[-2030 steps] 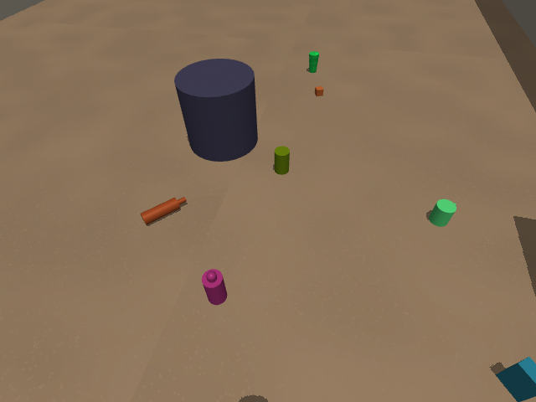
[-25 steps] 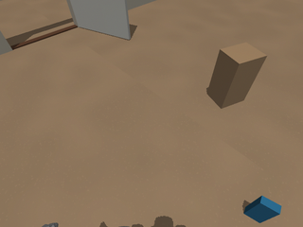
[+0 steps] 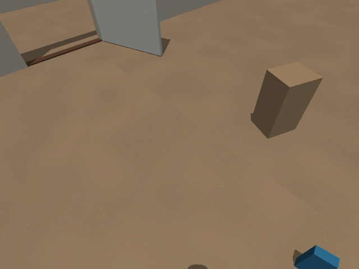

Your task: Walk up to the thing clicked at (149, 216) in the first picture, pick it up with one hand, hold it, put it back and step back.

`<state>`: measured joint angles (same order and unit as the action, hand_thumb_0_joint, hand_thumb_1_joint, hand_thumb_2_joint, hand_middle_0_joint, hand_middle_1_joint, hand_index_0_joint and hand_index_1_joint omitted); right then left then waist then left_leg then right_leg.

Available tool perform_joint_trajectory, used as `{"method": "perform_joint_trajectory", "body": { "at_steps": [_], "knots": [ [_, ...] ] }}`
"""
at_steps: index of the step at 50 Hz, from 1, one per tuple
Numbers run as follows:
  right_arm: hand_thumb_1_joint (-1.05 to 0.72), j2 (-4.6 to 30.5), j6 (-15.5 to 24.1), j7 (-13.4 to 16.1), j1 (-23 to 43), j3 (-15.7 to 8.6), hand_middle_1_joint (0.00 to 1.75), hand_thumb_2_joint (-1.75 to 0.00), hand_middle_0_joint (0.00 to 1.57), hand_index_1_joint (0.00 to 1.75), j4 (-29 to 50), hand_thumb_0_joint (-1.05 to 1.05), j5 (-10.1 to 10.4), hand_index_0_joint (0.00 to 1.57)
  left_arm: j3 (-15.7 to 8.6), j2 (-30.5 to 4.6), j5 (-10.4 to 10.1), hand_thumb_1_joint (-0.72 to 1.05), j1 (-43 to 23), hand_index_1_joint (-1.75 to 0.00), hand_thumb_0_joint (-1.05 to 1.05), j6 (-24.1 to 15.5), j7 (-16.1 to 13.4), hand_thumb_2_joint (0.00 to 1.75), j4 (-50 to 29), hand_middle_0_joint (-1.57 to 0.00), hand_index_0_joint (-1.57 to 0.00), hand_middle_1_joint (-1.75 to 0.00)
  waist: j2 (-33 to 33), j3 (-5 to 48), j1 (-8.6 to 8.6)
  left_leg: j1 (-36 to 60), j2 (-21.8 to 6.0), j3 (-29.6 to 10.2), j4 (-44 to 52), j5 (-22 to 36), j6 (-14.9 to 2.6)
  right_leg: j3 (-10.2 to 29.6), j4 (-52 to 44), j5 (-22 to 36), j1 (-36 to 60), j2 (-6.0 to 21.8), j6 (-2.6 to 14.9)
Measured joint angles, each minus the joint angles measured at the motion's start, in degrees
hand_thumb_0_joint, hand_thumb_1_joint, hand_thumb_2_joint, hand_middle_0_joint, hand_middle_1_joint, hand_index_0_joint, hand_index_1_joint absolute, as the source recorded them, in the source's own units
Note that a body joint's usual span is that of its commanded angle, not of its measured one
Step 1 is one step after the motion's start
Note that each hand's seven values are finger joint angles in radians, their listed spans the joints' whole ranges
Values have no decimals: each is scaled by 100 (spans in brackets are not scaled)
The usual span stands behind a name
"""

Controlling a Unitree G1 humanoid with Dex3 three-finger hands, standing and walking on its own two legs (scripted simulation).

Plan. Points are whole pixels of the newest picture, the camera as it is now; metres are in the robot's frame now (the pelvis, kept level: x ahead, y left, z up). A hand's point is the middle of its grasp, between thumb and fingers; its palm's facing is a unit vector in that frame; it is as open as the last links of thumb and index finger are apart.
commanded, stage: walk up
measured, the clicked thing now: out of the picture +1.39 -1.82 -0.74
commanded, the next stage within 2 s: stand in 0.32 s
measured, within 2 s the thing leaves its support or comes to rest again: neither
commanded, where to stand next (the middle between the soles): +0.08 +0.01 m, yaw +1 degrees
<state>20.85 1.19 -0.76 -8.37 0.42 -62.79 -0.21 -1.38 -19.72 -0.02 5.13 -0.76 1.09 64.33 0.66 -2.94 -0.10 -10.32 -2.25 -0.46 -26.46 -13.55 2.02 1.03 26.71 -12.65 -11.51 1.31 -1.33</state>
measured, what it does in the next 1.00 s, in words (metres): stands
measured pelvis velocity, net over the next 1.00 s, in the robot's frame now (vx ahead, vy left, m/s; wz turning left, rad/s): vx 0.01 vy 0.00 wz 0.01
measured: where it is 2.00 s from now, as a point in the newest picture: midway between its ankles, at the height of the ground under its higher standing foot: outside the picture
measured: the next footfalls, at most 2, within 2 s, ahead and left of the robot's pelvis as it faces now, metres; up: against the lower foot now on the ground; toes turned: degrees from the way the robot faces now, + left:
none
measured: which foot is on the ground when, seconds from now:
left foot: down 0.00-1.00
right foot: down 0.00-1.00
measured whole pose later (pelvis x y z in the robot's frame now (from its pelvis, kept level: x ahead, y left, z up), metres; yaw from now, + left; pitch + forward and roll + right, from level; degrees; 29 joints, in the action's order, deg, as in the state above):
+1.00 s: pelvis +0.01 +0.00 +0.01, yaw +0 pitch -2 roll +0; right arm 20.6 0.0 -0.8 -5.2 -0.1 -65.6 -0.6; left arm -0.6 -19.9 0.6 5.2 -0.7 0.7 65.7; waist 0.5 -2.5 0.4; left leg -6.4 -2.2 -0.6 -18.7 -10.4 2.3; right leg 0.6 19.5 -10.0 -7.8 1.4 -1.4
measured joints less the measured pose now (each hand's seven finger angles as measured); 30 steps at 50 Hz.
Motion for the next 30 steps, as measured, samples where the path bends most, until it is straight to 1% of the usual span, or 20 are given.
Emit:
{"method": "perform_joint_trajectory", "body": {
  "at_steps": [11,30],
  "knots": [
    [-90,-16,-29,14,336,-52,30,-90,20,30,-103,1,-19,21,13,24,31,91,-251,-30,0,18,-6,90,153,-21,-20,-30,-19,37,12,210,9,-5,400,172,-5,-20,-423,178,229,15,-21],
    [-90,-42,-98,6,368,-79,30,-90,20,30,-292,1,-38,21,56,-21,56,91,-87,-30,0,-5,-41,90,244,-21,-20,-30,-9,-54,46,366,16,0,758,319,10,-28,-711,287,354,26,-22]
  ]
}}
